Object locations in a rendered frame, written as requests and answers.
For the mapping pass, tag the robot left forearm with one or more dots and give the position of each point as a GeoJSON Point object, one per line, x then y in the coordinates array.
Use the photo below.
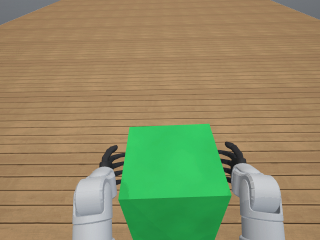
{"type": "Point", "coordinates": [93, 206]}

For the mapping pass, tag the carton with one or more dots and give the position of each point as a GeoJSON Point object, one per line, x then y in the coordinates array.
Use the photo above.
{"type": "Point", "coordinates": [173, 185]}

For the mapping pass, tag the robot right hand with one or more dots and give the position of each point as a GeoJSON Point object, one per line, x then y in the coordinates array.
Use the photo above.
{"type": "Point", "coordinates": [236, 158]}

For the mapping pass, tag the robot left hand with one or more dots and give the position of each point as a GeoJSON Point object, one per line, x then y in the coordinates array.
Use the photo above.
{"type": "Point", "coordinates": [107, 160]}

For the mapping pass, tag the robot right forearm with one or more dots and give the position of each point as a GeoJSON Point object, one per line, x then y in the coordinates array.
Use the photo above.
{"type": "Point", "coordinates": [260, 203]}

